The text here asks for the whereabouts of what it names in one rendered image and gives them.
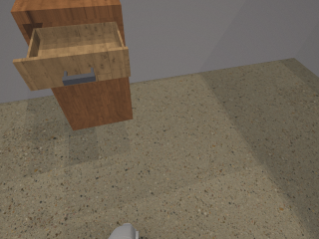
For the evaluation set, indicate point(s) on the handle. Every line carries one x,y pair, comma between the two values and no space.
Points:
78,79

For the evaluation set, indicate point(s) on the robot left thigh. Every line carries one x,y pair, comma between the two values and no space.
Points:
125,232

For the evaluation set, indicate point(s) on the cabinet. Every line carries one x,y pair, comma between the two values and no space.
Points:
88,104

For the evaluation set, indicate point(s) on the drawer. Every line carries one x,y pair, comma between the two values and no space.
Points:
75,49

